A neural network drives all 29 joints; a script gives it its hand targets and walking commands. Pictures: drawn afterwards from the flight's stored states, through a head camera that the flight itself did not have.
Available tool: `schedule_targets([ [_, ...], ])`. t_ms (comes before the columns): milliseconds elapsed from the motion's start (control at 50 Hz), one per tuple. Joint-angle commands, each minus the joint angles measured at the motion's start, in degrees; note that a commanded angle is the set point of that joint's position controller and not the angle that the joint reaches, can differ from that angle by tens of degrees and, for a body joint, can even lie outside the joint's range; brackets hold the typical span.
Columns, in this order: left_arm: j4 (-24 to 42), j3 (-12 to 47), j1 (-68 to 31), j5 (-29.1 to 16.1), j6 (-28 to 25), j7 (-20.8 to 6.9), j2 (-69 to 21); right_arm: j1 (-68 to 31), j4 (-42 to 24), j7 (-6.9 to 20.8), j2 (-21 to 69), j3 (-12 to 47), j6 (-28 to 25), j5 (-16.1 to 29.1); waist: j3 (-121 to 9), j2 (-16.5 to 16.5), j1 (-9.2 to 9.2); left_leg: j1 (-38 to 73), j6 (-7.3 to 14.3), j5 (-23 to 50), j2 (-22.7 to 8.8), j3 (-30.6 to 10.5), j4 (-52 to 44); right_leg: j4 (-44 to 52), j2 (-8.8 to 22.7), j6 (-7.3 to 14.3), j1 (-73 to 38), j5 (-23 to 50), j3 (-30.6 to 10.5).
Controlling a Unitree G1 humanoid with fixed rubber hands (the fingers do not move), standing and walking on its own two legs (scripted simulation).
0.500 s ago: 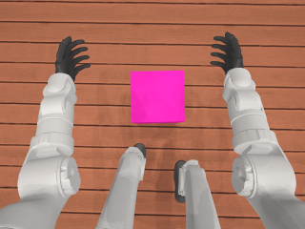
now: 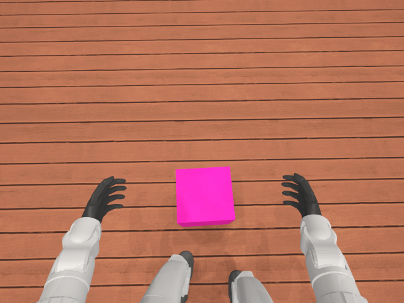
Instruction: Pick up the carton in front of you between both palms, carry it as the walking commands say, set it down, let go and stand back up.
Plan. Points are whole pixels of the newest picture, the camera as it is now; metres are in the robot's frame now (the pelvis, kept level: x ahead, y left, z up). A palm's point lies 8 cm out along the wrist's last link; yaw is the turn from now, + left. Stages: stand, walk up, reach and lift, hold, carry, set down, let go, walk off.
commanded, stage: let go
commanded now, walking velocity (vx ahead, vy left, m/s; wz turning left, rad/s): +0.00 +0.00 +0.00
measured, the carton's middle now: (204, 199) +0.39 +0.03 -0.61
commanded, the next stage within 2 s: stand in 0.78 s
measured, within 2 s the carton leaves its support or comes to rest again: neither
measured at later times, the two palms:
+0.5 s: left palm (102, 253) +0.19 +0.19 -0.03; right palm (383, 280) +0.19 -0.27 -0.02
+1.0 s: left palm (71, 277) +0.15 +0.25 -0.06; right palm (371, 295) +0.16 -0.28 -0.07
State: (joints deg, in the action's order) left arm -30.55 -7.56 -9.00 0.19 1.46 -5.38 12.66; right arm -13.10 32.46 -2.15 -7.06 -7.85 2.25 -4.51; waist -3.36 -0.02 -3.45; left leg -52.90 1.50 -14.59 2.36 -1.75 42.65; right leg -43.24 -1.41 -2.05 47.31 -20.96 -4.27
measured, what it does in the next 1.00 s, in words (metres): shifts its weight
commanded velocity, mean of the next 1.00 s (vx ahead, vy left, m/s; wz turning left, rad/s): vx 0.00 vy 0.00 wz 0.00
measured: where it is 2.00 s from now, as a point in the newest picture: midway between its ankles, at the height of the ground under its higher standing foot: (209, 297)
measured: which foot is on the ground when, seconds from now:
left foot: down 0.00-1.00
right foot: down 0.00-1.00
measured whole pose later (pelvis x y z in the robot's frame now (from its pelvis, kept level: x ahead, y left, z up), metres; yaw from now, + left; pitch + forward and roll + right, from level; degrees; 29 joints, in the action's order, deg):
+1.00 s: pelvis +0.05 -0.02 +0.03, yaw +5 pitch +3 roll +1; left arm -34.0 -2.0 17.8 2.0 -1.6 1.9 16.5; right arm 19.0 41.2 0.0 -14.7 -2.0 -3.5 -1.7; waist -3.4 1.9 -0.4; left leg -18.7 0.2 -17.9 4.0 -5.6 33.7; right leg -32.7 1.2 0.0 11.2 -24.7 1.1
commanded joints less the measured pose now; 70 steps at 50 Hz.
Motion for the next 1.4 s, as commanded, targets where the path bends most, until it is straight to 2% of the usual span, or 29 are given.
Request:
schedule_targets([
  [0,6.1,0.7,5.9,-0.7,-2.2,1.0,3.7,4.7,-4.7,1.0,-5.1,-0.3,-2.5,0.6,-26.0,-3.3,0.09,45.8,-3.1,30.0,-1.9,-2.9,-4.2,8.8,-2.4,1.3,-1.4,10.0,4.5],
  [100,9.2,2.7,15.1,-1.2,-3.4,1.9,3.3,13.2,-6.9,2.3,-6.9,0.7,-4.2,1.5,-19.0,-2.6,0.52,50.1,-3.0,31.2,-1.4,-2.3,-10.2,15.0,-2.0,1.4,-14.1,14.6,3.4],
  [220,11.5,3.9,20.2,-1.6,-2.7,1.7,4.1,21.2,-9.8,3.4,-7.8,2.6,-4.0,2.7,-8.7,2.5,2.75,50.7,-2.5,22.7,0.1,0.2,-16.6,21.0,-0.9,0.6,-27.6,18.6,2.6],
  [300,11.7,3.7,21.2,-1.0,-0.7,1.4,4.9,23.2,-11.5,4.5,-8.4,3.8,-2.1,3.5,-1.3,4.0,3.20,52.1,-2.4,16.0,0.9,1.3,-18.8,24.1,0.3,0.6,-30.1,16.3,2.5],
  [380,11.5,3.2,20.7,0.0,1.9,1.3,5.7,23.1,-12.6,5.5,-8.7,4.7,0.2,4.2,4.3,3.3,3.06,54.0,-2.4,11.2,1.3,1.9,-19.0,25.9,1.3,1.0,-29.7,12.4,2.1],
  [500,11.5,2.7,20.9,1.1,4.4,1.4,5.9,22.8,-13.1,5.9,-9.2,4.8,2.6,4.6,6.7,0.8,2.43,56.2,-2.6,12.2,1.6,2.0,-18.3,25.8,1.5,1.4,-30.9,14.2,1.8],
  [640,12.1,3.0,20.9,1.3,4.9,1.3,5.4,24.4,-13.1,5.5,-9.6,4.0,3.5,3.7,4.8,1.9,3.24,56.8,-2.4,16.2,1.6,1.6,-17.8,23.9,0.8,0.9,-33.5,20.9,2.1],
  [660,14.7,2.1,19.0,2.6,7.8,2.9,7.6,27.8,-10.7,4.4,-9.9,3.4,1.9,4.3,1.2,1.1,3.33,54.7,-2.6,15.2,2.7,2.0,-16.6,21.8,0.9,1.0,-37.0,26.2,1.4],
  [680,14.5,2.8,20.5,1.9,8.5,3.5,7.1,27.0,-11.1,3.7,-9.7,3.7,1.5,4.7,1.1,2.5,3.50,53.1,-2.3,15.4,2.5,1.9,-16.2,20.8,0.8,0.8,-37.8,28.7,1.5],
  [700,14.5,3.0,20.8,1.6,8.8,3.8,7.0,26.6,-11.2,3.4,-9.8,4.0,1.4,4.8,1.0,2.4,3.39,52.2,-2.2,15.5,2.5,1.7,-16.3,20.5,0.8,0.8,-38.2,29.1,1.6],
  [760,14.6,3.9,20.7,0.8,9.3,4.3,6.1,24.8,-11.7,3.4,-9.7,4.7,1.2,5.4,2.3,2.4,3.07,50.9,-2.0,15.6,2.0,1.3,-16.0,20.5,0.4,1.1,-36.9,25.8,2.3],
  [780,5.3,3.5,23.6,2.1,2.8,6.1,8.1,32.2,-0.6,1.5,-13.8,3.9,-1.8,2.5,4.5,3.7,3.83,36.2,-3.9,4.2,-6.0,-4.5,-19.1,18.4,4.0,0.3,-38.8,-4.1,4.8],
  [800,5.6,3.6,26.8,3.2,0.2,6.9,7.8,31.8,-0.3,0.8,-16.5,3.4,-2.9,1.6,6.9,0.1,2.04,32.3,-4.0,-4.8,-5.5,-6.2,-20.6,19.6,5.2,0.7,-37.5,-10.0,1.6],
  [820,4.2,3.7,26.3,3.4,-1.4,7.2,8.2,29.5,-0.1,0.8,-15.3,3.6,-3.9,1.6,8.7,0.4,2.26,29.4,-4.2,-6.2,-4.7,-6.4,-20.4,20.0,6.1,1.3,-35.4,-11.3,0.2],
  [860,3.3,3.7,24.5,2.9,-3.5,7.3,9.0,28.4,1.4,1.5,-13.1,4.4,-5.6,2.3,6.6,1.4,2.60,29.8,-3.3,0.8,-3.6,-6.5,-17.5,19.7,7.5,2.1,-34.7,-8.0,-1.2],
  [880,2.8,3.8,24.2,2.6,-4.1,7.2,9.1,28.0,2.0,1.9,-12.8,4.5,-6.4,2.4,3.1,0.8,2.55,31.2,-2.8,5.6,-3.5,-6.6,-15.9,18.9,7.8,2.3,-35.6,-4.6,-1.3],
  [920,1.7,4.0,24.7,2.0,-4.8,7.4,9.3,28.7,3.6,2.2,-13.2,4.4,-7.3,2.8,-1.3,-0.8,2.43,33.0,-1.8,15.1,-4.0,-7.7,-13.5,15.5,7.0,1.9,-37.6,4.2,0.5],
  [960,0.6,4.1,26.2,1.5,-4.8,7.6,9.6,30.5,5.2,2.0,-13.7,4.4,-7.4,2.9,-3.7,-1.3,2.14,33.6,-0.9,20.8,-3.8,-8.1,-11.3,12.8,6.5,1.3,-38.7,10.8,2.1],
  [1020,-0.8,4.4,28.2,1.1,-4.0,8.0,9.6,32.4,6.6,1.5,-13.8,4.6,-6.7,3.0,-3.7,0.2,2.12,32.6,-0.2,20.8,-3.0,-7.8,-8.8,11.1,6.9,1.4,-38.0,15.7,3.2],
  [1100,-2.1,4.6,30.2,1.0,-3.1,8.5,9.8,33.5,7.3,1.0,-13.9,4.8,-5.8,3.0,-1.9,1.1,2.23,31.2,0.3,19.5,-2.4,-8.0,-6.8,10.2,7.3,2.0,-36.3,18.1,4.5],
  [1220,-3.6,4.7,32.2,0.7,-2.3,8.8,9.9,34.2,8.0,0.6,-14.1,5.1,-4.8,3.1,-1.1,-0.1,2.34,31.9,1.2,22.4,-2.3,-9.2,-5.7,9.2,6.5,2.2,-35.7,17.4,6.6],
  [1380,-5.1,5.0,33.8,0.7,-1.2,9.0,9.8,33.5,8.2,0.1,-13.8,5.5,-3.6,3.3,0.0,-0.1,2.23,31.4,1.7,21.2,-1.6,-9.8,-5.6,9.9,6.5,2.6,-37.2,16.6,7.7],
])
